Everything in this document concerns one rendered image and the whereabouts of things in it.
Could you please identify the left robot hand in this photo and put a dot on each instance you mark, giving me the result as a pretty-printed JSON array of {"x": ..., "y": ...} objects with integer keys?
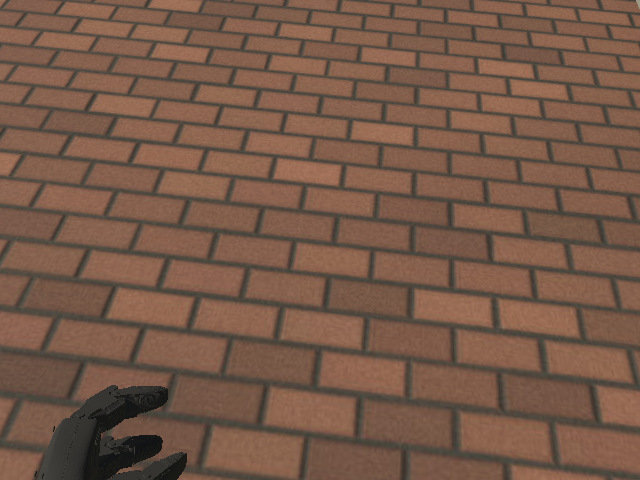
[{"x": 77, "y": 452}]

